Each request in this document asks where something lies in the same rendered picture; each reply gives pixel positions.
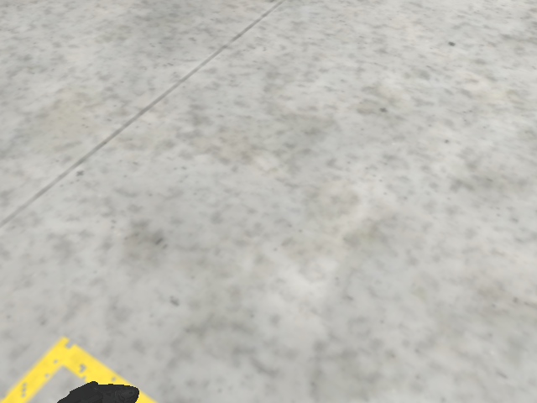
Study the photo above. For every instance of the robot left hand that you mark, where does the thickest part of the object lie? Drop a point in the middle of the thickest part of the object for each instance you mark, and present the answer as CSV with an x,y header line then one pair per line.
x,y
94,393

